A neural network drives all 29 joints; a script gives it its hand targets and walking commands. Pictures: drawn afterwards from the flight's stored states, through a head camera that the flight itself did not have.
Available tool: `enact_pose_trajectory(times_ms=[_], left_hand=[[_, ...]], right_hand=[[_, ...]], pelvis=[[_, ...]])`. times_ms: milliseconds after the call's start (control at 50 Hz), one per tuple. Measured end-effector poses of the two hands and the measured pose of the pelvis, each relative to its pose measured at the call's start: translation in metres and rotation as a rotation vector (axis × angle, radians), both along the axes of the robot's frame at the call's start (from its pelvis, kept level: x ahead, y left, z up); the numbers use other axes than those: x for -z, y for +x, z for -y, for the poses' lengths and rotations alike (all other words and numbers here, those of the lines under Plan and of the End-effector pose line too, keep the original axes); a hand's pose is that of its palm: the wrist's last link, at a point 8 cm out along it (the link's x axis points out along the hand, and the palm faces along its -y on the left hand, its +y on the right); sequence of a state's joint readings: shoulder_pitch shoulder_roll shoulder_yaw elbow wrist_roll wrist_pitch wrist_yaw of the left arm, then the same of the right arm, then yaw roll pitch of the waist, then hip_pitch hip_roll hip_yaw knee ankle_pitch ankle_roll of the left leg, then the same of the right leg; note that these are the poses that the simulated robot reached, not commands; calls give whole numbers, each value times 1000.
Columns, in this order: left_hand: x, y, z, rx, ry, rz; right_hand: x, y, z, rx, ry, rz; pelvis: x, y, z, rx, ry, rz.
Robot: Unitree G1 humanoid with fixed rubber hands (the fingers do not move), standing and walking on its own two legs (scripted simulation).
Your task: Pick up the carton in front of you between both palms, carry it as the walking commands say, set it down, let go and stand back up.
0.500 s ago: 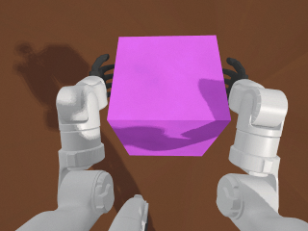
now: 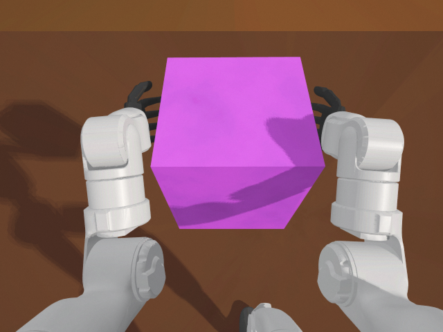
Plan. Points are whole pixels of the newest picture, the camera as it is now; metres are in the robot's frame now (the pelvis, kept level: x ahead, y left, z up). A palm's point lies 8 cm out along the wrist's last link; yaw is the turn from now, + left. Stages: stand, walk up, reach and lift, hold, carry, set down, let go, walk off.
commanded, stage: carry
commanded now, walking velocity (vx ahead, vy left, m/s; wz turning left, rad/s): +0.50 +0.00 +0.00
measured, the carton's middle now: (232, 153) +0.40 -0.02 +0.10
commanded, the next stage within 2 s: none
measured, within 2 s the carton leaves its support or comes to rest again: neither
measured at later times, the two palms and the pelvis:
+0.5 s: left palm (134, 22) +0.69 +0.17 +0.19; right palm (271, 23) +0.69 -0.13 +0.19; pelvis +0.31 +0.02 +0.03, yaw +1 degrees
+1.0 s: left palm out of the picture +0.96 +0.16 +0.22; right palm out of the picture +1.00 -0.14 +0.22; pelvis +0.60 -0.02 +0.07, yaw +1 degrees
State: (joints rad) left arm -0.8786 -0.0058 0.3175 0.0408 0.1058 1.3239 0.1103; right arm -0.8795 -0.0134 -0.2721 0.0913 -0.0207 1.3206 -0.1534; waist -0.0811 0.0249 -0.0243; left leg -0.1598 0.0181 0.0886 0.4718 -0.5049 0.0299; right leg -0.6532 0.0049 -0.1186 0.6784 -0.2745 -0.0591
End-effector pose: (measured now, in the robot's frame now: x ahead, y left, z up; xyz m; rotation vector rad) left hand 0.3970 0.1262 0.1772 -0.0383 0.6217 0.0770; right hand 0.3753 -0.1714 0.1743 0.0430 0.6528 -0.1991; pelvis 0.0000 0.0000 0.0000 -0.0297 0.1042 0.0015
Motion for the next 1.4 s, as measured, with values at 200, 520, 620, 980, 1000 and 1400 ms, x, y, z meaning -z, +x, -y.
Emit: enact_pose_trajectory(times_ms=[200,520,620,980,1000,1400], left_hand=[[14,81,-37,-153,44,-117],[-16,310,-37,-25,23,-75],[-24,371,-17,25,13,-101],[-37,557,-32,-129,64,-132],[-39,566,-34,-139,63,-130],[-69,840,-26,16,24,-117]], right_hand=[[11,138,-38,-170,9,-114],[-13,317,-36,-50,-37,-76],[-19,357,-18,9,-28,-102],[-40,609,-31,-156,-1,-128],[-41,620,-34,-162,0,-125],[-65,831,-26,-7,-41,-118]], pelvis=[[-21,116,25,-17,30,11],[-31,318,-17,-7,42,18],[-49,370,-21,-1,17,12],[-66,592,21,-17,31,18],[-69,602,22,-17,35,17],[-94,842,-25,1,23,16]])
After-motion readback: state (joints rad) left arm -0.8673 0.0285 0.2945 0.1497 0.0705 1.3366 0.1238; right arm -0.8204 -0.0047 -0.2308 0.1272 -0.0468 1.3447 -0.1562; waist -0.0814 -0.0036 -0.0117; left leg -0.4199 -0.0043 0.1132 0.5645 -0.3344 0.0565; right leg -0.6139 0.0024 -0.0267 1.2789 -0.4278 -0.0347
